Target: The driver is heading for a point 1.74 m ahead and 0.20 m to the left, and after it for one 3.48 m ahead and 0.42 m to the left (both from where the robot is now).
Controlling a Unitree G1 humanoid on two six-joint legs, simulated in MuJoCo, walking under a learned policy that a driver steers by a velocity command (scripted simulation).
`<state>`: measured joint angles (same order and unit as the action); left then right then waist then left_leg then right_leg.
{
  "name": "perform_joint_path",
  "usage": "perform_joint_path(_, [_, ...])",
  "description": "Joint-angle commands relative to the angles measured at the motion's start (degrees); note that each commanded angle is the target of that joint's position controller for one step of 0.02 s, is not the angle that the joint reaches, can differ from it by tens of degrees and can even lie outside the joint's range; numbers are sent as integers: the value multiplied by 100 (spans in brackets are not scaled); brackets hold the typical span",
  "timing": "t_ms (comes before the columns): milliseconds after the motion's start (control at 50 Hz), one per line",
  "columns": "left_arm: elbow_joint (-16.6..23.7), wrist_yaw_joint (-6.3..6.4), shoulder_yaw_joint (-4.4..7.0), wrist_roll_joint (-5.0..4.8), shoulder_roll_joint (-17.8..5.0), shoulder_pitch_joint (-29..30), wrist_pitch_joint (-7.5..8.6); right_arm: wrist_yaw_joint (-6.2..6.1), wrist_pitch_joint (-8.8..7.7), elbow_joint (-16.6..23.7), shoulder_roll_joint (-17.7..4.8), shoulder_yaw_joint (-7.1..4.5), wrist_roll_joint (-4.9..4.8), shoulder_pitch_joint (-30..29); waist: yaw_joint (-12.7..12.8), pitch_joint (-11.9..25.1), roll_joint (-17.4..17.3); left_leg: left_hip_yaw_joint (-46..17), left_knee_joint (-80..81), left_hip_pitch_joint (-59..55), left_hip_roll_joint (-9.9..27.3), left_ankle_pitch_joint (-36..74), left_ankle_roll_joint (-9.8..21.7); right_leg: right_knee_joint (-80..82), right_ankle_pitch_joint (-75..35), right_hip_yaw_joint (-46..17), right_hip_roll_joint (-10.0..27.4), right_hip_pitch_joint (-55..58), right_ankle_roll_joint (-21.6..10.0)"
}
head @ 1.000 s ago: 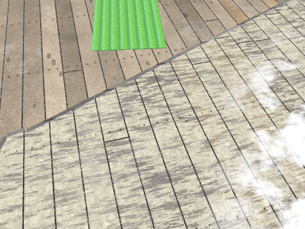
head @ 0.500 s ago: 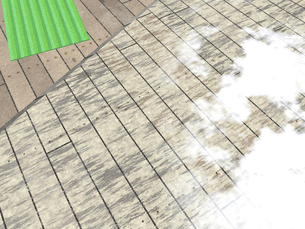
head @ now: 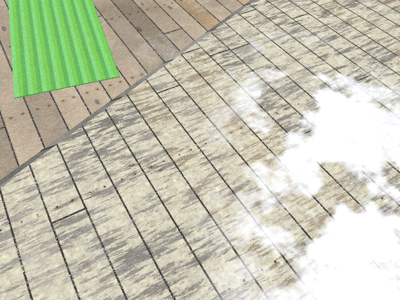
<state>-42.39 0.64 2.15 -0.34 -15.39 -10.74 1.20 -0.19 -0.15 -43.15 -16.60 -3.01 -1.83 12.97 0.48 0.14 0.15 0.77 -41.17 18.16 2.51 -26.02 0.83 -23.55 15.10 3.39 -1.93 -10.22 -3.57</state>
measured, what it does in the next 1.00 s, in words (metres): walks ahead: left foot, then right foot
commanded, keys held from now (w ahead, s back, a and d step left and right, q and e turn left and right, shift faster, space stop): w+q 0.36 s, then w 0.24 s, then w+e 0.40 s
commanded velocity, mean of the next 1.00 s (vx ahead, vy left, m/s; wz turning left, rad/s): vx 0.45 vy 0.00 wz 0.17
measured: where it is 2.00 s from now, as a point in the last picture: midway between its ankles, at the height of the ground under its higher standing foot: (178, 177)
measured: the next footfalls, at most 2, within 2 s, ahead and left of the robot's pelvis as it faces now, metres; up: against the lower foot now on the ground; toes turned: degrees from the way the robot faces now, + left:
left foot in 0.10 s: +0.04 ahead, +0.13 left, +0.00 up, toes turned +6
right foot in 0.52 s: +0.43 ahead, -0.01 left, +0.00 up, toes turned +18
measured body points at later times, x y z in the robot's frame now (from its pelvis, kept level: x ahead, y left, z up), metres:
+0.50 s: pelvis +0.22 +0.05 -0.02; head +0.25 +0.08 +0.43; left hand +0.41 +0.34 -0.08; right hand +0.29 -0.24 -0.12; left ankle +0.00 +0.13 -0.74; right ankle +0.40 -0.02 -0.73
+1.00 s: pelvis +0.48 +0.14 -0.02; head +0.51 +0.16 +0.43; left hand +0.43 +0.43 -0.14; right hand +0.77 -0.03 -0.06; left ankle +0.56 +0.28 -0.74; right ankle +0.40 -0.02 -0.74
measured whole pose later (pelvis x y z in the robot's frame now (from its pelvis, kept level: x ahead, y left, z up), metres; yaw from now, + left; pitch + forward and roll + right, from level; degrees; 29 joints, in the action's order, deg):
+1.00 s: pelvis +0.48 +0.14 -0.02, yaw +9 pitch +2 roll -1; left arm -46.0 0.0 3.8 -1.2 -17.4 -24.4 2.9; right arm 0.9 -6.5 -34.5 -15.3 -1.3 0.0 2.3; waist 5.6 -1.0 -0.1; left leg -2.2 -29.0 25.4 0.8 -5.4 -0.8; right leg -31.8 24.9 -7.9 -2.3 -6.6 -0.5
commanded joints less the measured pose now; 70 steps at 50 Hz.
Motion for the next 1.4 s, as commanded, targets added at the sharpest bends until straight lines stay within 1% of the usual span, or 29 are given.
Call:
perform_joint_path(20, [314,-16,373,-52,-1121,65,102,108,-214,510,-455,-90,-39,-466,145,-131,420,29,560,744,139,204,262,1249,885,-1706,1830,680,-929])
perform_joint_path(80, [366,-91,362,-137,-983,347,100,149,-203,92,-568,-183,6,571,-414,264,249,423,1501,-1392,-302,1126,411,188,165,-621,1293,-472,-502])
perform_joint_path(100, [485,-111,256,-57,-657,562,162,99,-199,-47,-908,-318,-26,1285,-706,492,-332,-496,1785,-2380,228,855,714,-1258,-108,-8,860,-1328,-132])
perform_joint_path(120, [955,-133,162,87,-377,900,309,91,-248,44,-1774,-524,17,1645,-734,420,-1813,-3472,2496,-3186,1649,494,1703,-3179,1204,363,-140,-3336,385])
perform_joint_path(140, [928,-184,230,-8,-714,971,465,115,-332,170,-1341,-393,69,1559,-801,341,-1189,-4096,2864,-3331,1905,132,2088,-4023,1914,-545,15,-4140,376])
perform_joint_path(160, [881,-271,270,-144,-889,791,554,105,-386,250,-1077,-311,104,1266,-572,0,-967,-3602,2845,-3250,1744,328,1935,-4193,1415,-714,290,-4434,283])
perform_joint_path(220, [767,-314,309,87,-981,778,610,71,-366,443,-856,-211,80,858,-300,-318,-420,-2404,2864,-2553,1191,1995,1497,-3451,291,-608,581,-4006,351])
perform_joint_path(300, [853,-331,170,69,-579,1129,580,-100,-289,525,-1048,-262,64,796,-298,-405,-475,-1527,2988,-1494,635,2784,1228,-1975,-885,-300,256,-2976,654])
perform_joint_path(400, [1022,-366,141,-35,-585,1677,609,-169,-286,343,-1090,-302,14,1172,-487,-488,-728,-1594,2972,-1021,707,2422,975,-670,-1976,-401,68,-1923,588])
perform_joint_path(460, [956,-355,234,-41,-788,1400,635,-164,-279,251,-1045,-320,33,1142,-299,-414,-864,-1661,2579,-1682,952,3270,808,-499,-1641,-469,143,-1785,332])
perform_joint_path(500, [752,-281,397,-25,-1046,557,622,-144,-225,265,-986,-302,90,1097,161,248,-916,-1391,1341,-1839,679,5160,634,-380,-1362,-141,-86,-603,15])
perform_joint_path(520, [624,-243,456,24,-1196,-259,601,-138,-202,348,-823,-229,143,1051,560,932,-843,-1259,155,-1207,441,4943,478,-649,-1401,-423,299,805,-260])
perform_joint_path(540, [510,-218,554,167,-1664,-1091,584,-127,-233,478,-261,-61,178,1673,479,2029,483,-1019,-2100,610,-281,2643,128,-666,-666,-2716,1765,2993,-1077])
perform_joint_path(560, [292,-317,502,96,-1443,-1352,583,-102,-307,395,-224,0,-8,2028,373,2556,1842,-1233,-3365,1672,-814,-596,-3,502,528,-5064,2476,3548,-1553])
perform_joint_path(580, [336,-298,391,-26,-1043,-949,561,-73,-341,437,-777,-134,-128,1441,441,1480,1135,-1291,-3797,2265,-437,-387,15,749,1304,-4557,2311,2802,-1307])
perform_joint_path(620, [318,-249,298,33,-809,-413,486,-50,-418,705,-813,-114,23,349,285,280,191,-810,-3278,2187,74,378,100,913,406,-3077,1813,1052,-1044])
perform_joint_path(660, [328,-236,240,105,-692,-196,489,-26,-433,712,-680,-127,129,351,-29,83,346,-742,-2731,1725,334,721,95,1152,-472,-2554,1459,249,-1058])
perform_joint_path(700, [274,-212,247,8,-719,-220,516,-11,-427,692,-466,-63,162,466,-163,62,454,-606,-2228,1629,391,688,-4,1338,-855,-2315,1370,-13,-1208])
perform_joint_path(780, [179,-112,334,-81,-988,-359,469,23,-516,939,-232,85,253,-345,22,-211,332,-399,-445,1376,306,1746,-244,1503,-1139,-1653,1098,-503,-1118])
perform_joint_path(900, [-2,-61,385,-174,-1145,-1013,298,129,-644,1157,-479,0,110,-1162,289,-140,393,-465,1064,591,-89,2632,-307,933,-707,-1953,1182,-185,-753])
perform_joint_path(960, [16,-45,342,-112,-988,-1015,219,96,-684,1018,-713,-169,103,-513,-153,129,482,-324,1494,-584,-132,2164,-30,65,-740,-2069,992,-244,-443])
perform_joint_path(980, [89,-64,239,-54,-692,-972,235,48,-700,946,-952,-273,173,160,-511,619,286,-712,1487,-1627,356,1991,228,-1051,-624,-1806,634,-644,-226])
perform_joint_path(1000, [266,-61,98,-16,-226,-1263,293,-4,-646,895,-1415,-392,293,913,-641,1492,-915,-2406,1564,-3446,1690,1421,812,-3029,833,-1075,-11,-2149,157])
perform_joint_path(1020, [423,-40,98,-183,-368,-1526,335,58,-575,741,-1419,-408,284,1172,-526,1746,-2019,-4378,2283,-3725,2305,60,1292,-4360,1980,-1001,-60,-3311,265])
perform_joint_path(1040, [353,-23,236,-263,-850,-1259,297,66,-565,766,-954,-289,229,936,-569,1070,-1232,-3968,2460,-3214,2085,-530,1154,-4953,1500,-1204,260,-3668,292])
perform_joint_path(1060, [424,-31,267,-225,-933,-862,254,58,-550,776,-724,-216,207,658,-534,553,-875,-3083,2499,-2608,1872,-65,1015,-5019,1025,-1051,431,-3693,302])
perform_joint_path(1120, [492,-88,288,-147,-702,-660,117,56,-587,695,-428,-140,277,29,-140,-39,-778,-1590,2937,-1319,1327,1441,898,-4506,255,-991,827,-3059,367])
perform_joint_path(1280, [820,-259,150,-85,-333,288,54,-32,-612,298,-847,-322,213,122,-275,-308,-355,139,3284,-1351,1231,2776,909,-2471,-1352,-668,832,-2928,463])
perform_joint_path(1400, [1185,-430,172,-97,-464,1060,56,-40,-449,36,-1176,-444,36,457,-410,-509,-346,731,2903,-2061,1443,3543,656,-1392,-954,-159,607,-2617,53])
